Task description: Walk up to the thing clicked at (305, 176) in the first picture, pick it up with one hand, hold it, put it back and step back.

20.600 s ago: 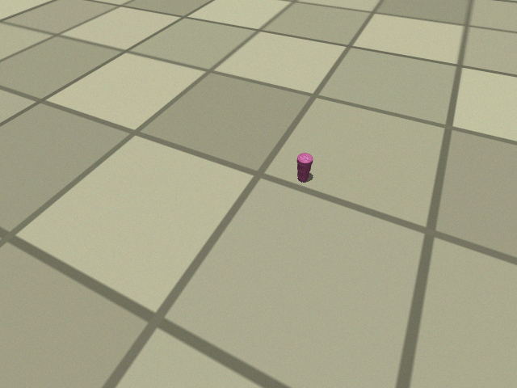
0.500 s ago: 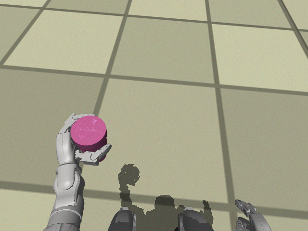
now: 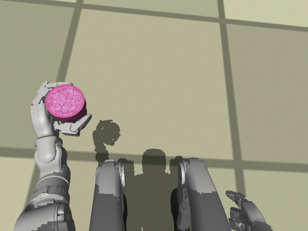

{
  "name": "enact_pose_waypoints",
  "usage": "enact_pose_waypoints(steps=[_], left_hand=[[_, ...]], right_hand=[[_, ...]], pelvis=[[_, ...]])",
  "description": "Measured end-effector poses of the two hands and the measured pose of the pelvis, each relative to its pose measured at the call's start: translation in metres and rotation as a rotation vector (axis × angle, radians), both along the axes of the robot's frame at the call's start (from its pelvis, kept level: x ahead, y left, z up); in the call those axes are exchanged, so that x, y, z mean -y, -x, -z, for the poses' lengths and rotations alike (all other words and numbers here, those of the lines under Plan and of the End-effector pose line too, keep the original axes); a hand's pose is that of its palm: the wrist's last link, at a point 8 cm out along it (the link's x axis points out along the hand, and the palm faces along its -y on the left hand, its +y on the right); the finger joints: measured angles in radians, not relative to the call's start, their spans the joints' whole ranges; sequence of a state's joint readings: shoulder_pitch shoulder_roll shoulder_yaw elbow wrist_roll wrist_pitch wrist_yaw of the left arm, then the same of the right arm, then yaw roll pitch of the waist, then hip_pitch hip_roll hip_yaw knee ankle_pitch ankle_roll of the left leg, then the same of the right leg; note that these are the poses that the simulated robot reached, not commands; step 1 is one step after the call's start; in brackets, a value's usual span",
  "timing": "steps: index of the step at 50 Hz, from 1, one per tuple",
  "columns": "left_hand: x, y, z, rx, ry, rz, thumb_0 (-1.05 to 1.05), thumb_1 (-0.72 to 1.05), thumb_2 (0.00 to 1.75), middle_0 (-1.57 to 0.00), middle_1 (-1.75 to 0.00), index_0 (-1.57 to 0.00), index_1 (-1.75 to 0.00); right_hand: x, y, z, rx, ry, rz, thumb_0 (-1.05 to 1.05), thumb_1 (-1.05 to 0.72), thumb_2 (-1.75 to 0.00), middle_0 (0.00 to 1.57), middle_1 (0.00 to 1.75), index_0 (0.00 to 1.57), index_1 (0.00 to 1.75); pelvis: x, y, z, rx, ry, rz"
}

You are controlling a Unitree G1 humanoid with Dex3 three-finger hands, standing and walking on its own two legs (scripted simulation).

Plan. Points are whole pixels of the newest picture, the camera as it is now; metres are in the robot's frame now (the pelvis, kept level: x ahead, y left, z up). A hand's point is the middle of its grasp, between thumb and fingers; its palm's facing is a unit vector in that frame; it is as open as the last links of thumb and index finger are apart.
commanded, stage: crouch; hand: left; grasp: from the side
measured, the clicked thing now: (72, 112) +0.42 +0.22 -0.06
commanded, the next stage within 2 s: lower in 1.04 s
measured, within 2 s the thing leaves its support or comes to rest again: neither
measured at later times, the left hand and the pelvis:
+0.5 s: hand (81, 124) +0.43 +0.23 -0.19, palm faces +0.21 -0.98 +0.00, open 10.4 cm; pelvis -0.03 +0.00 -0.14, yaw -3 degrees
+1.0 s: hand (86, 126) +0.44 +0.24 -0.26, palm faces +0.21 -0.98 +0.01, open 10.4 cm; pelvis -0.02 +0.01 -0.18, yaw -7 degrees
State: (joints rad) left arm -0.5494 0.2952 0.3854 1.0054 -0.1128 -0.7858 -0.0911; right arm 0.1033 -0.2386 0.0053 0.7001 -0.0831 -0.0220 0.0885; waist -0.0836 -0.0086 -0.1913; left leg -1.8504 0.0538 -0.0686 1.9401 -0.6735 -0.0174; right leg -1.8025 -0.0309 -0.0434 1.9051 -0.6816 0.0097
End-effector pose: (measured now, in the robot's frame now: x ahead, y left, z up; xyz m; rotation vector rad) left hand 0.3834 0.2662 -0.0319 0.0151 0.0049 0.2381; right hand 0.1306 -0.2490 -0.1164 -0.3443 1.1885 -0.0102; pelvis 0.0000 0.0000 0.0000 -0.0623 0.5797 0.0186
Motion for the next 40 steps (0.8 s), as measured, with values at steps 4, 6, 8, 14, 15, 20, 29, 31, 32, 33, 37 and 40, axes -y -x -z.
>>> enact_pose_waypoints(steps=[4,6,8,14,15,20,29,31,32,33,37,40], left_hand=[[-0.002,-0.001,0.037,-0.004,0.000,-0.005,-0.02,-0.36,1.03,-0.75,-0.98,-0.67,-0.97],[-0.004,-0.001,0.055,-0.004,-0.002,-0.006,-0.02,-0.36,1.03,-0.75,-0.98,-0.67,-0.97],[-0.006,-0.002,0.070,-0.002,-0.004,-0.003,-0.02,-0.36,1.03,-0.75,-0.98,-0.67,-0.97],[-0.012,-0.008,0.107,0.000,-0.001,0.005,-0.02,-0.37,1.03,-0.75,-0.98,-0.67,-0.97],[-0.013,-0.009,0.113,0.001,0.001,0.006,-0.02,-0.37,1.03,-0.75,-0.98,-0.67,-0.97],[-0.015,-0.014,0.135,-0.003,0.006,0.018,-0.02,-0.37,1.03,-0.75,-0.98,-0.67,-0.97],[-0.017,-0.017,0.169,-0.016,0.019,0.027,-0.02,-0.37,1.03,-0.75,-0.98,-0.67,-0.97],[-0.017,-0.018,0.176,-0.016,0.021,0.027,-0.02,-0.37,1.03,-0.75,-0.98,-0.67,-0.97],[-0.017,-0.018,0.179,-0.015,0.021,0.027,-0.02,-0.37,1.03,-0.75,-0.98,-0.67,-0.97],[-0.017,-0.019,0.181,-0.015,0.022,0.027,-0.02,-0.37,1.03,-0.75,-0.98,-0.67,-0.97],[-0.018,-0.023,0.192,-0.014,0.021,0.030,-0.02,-0.37,1.03,-0.75,-0.98,-0.67,-0.97],[-0.018,-0.026,0.200,-0.014,0.019,0.038,-0.02,-0.37,1.03,-0.75,-0.98,-0.68,-0.97]], right_hand=[[0.007,0.012,0.031,-0.028,0.018,-0.010,0.01,-0.91,-0.91,0.20,0.30,0.20,0.30],[0.010,0.019,0.045,-0.043,0.030,-0.012,0.01,-0.92,-0.91,0.20,0.30,0.20,0.30],[0.013,0.025,0.058,-0.059,0.041,-0.010,0.01,-0.92,-0.91,0.20,0.30,0.20,0.30],[0.019,0.044,0.090,-0.095,0.070,-0.004,0.01,-0.92,-0.91,0.20,0.30,0.20,0.30],[0.020,0.047,0.094,-0.100,0.074,-0.003,0.01,-0.92,-0.91,0.20,0.30,0.20,0.30],[0.020,0.058,0.111,-0.122,0.089,-0.006,0.01,-0.92,-0.91,0.20,0.30,0.20,0.30],[0.020,0.066,0.128,-0.152,0.110,-0.036,0.01,-0.92,-0.90,0.20,0.30,0.20,0.30],[0.020,0.066,0.130,-0.157,0.117,-0.045,0.01,-0.92,-0.90,0.20,0.30,0.20,0.30],[0.021,0.066,0.131,-0.159,0.121,-0.050,0.01,-0.91,-0.90,0.20,0.30,0.20,0.30],[0.021,0.066,0.132,-0.160,0.125,-0.054,0.01,-0.91,-0.90,0.20,0.30,0.20,0.30],[0.023,0.066,0.134,-0.167,0.143,-0.071,0.01,-0.91,-0.90,0.20,0.30,0.20,0.30],[0.023,0.065,0.135,-0.174,0.155,-0.084,0.01,-0.91,-0.90,0.20,0.30,0.20,0.30]], pelvis=[[0.002,0.008,0.032,-0.002,0.003,0.004],[0.002,0.011,0.047,0.002,0.005,0.007],[0.003,0.014,0.061,0.008,0.006,0.010],[0.002,0.021,0.098,0.032,0.014,0.018],[0.001,0.022,0.103,0.037,0.016,0.019],[-0.001,0.025,0.124,0.058,0.028,0.027],[-0.002,0.026,0.147,0.091,0.047,0.039],[-0.002,0.026,0.152,0.098,0.053,0.043],[-0.003,0.026,0.153,0.102,0.055,0.044],[-0.003,0.026,0.155,0.105,0.058,0.046],[-0.004,0.026,0.162,0.118,0.069,0.052],[-0.005,0.025,0.166,0.126,0.077,0.057]])
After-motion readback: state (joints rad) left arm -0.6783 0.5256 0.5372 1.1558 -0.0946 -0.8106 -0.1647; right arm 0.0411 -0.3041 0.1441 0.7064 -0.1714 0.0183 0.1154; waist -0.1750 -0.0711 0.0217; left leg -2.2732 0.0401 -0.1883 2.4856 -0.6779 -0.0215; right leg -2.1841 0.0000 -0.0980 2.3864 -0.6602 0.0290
